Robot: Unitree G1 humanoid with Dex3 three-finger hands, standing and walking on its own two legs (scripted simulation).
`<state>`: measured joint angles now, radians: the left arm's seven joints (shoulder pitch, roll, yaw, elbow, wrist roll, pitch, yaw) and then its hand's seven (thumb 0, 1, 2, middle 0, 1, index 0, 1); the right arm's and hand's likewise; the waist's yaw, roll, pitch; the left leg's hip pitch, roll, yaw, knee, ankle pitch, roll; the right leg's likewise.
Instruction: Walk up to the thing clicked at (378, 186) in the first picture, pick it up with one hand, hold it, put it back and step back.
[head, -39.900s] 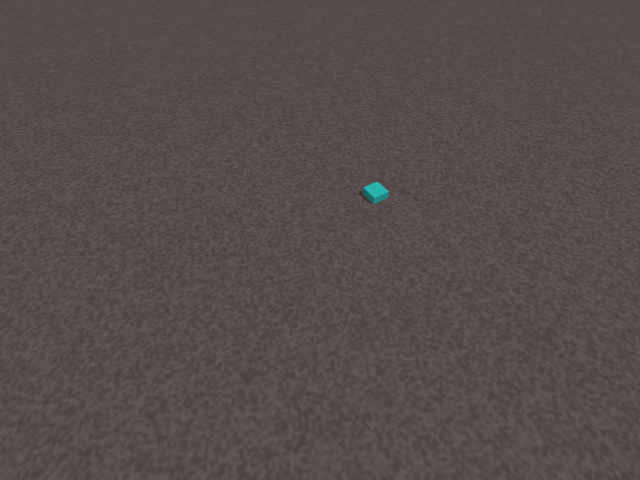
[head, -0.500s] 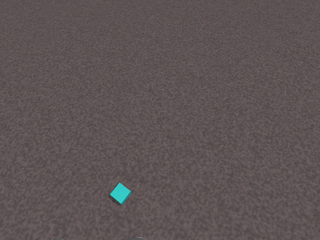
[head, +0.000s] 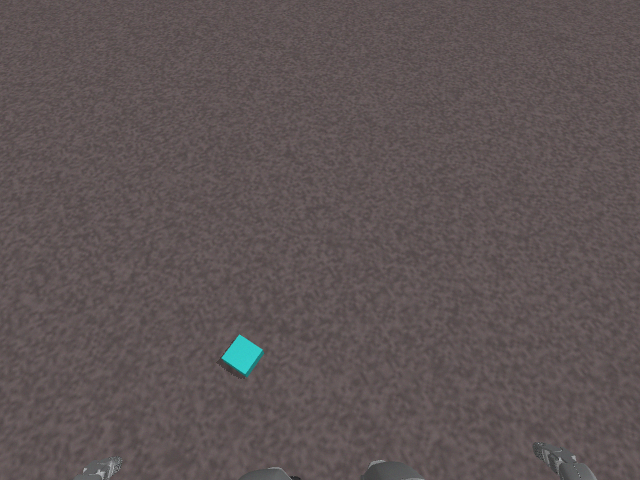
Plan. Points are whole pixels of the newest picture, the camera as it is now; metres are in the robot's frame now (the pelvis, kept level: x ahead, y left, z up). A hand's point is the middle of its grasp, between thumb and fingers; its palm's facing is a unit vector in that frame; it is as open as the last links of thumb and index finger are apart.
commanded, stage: step back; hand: left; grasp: from above
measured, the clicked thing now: (243, 355) +0.48 +0.24 -0.74
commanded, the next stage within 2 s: none
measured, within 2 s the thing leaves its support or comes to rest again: neither
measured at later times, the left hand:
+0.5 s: hand out of the picture +0.00 +0.27 -0.15, palm faces +0.05 -0.93 -0.35, open 7.4 cm
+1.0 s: hand out of the picture -0.22 +0.23 -0.14, palm faces -0.02 -0.91 -0.41, open 7.4 cm
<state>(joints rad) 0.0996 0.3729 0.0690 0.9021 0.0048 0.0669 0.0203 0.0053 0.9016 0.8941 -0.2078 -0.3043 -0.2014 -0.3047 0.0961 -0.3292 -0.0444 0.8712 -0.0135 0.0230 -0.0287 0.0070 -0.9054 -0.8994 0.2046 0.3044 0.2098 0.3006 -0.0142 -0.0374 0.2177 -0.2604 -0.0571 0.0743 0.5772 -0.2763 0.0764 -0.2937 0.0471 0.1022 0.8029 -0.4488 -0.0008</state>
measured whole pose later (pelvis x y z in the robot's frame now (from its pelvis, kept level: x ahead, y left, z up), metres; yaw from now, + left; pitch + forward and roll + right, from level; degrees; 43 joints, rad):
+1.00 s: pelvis -0.28 -0.04 +0.00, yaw -2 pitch -3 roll +2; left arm 0.24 0.35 0.08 0.85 0.04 0.06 -0.02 0.01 0.90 0.89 -0.21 -0.30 -0.20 -0.30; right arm 0.11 -0.41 -0.06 0.84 0.00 0.06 -0.03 0.01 -0.91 -0.90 0.20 0.30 0.21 0.30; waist 0.04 0.02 0.16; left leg -0.50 -0.06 -0.10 0.98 -0.47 -0.01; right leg -0.26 0.00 0.07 0.69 -0.37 -0.02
